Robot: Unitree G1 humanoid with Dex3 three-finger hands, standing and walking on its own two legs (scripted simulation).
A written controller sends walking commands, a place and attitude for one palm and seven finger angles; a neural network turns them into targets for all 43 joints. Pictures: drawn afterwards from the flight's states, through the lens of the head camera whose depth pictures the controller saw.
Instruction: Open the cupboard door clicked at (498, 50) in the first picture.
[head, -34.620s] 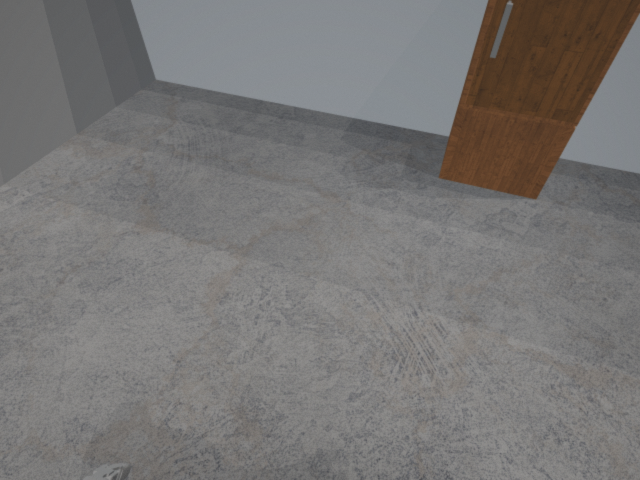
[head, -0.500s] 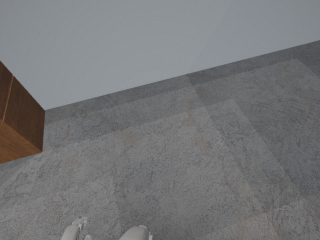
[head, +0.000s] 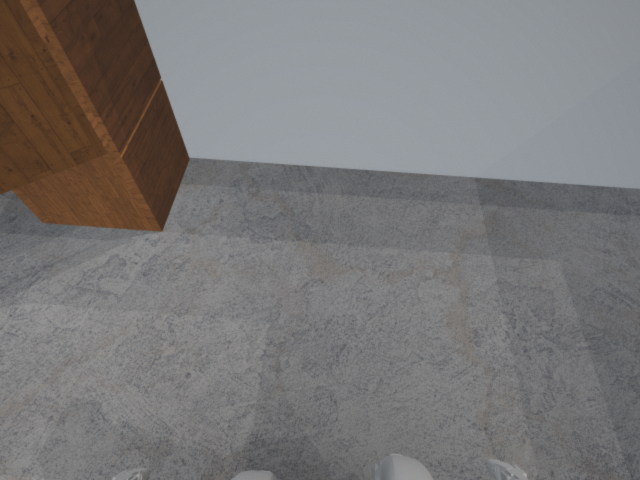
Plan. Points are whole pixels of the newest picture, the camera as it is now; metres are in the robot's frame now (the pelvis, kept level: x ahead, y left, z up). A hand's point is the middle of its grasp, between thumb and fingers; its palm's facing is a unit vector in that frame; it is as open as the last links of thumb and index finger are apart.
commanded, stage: turn to face it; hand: left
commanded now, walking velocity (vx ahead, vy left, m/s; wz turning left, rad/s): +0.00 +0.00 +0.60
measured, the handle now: out of the picture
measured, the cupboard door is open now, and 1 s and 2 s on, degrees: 39 39 39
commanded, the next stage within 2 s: take the last steps up to it in 1.02 s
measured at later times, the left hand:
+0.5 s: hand out of the picture +0.01 +0.15 -0.16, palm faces +0.37 -0.90 -0.24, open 7.3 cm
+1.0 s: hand out of the picture +0.02 +0.13 -0.15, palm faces +0.55 -0.79 -0.28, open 7.4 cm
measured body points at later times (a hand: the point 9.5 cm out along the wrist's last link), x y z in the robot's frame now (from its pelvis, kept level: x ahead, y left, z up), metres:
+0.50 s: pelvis +0.03 -0.05 +0.00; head +0.08 -0.03 +0.45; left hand -0.01 +0.20 -0.14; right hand +0.22 -0.25 -0.14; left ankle -0.01 +0.07 -0.71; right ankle +0.01 -0.15 -0.73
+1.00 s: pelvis +0.06 -0.08 +0.00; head +0.11 -0.08 +0.45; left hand -0.01 +0.17 -0.13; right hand +0.26 -0.25 -0.16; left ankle -0.04 +0.03 -0.66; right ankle +0.11 -0.17 -0.73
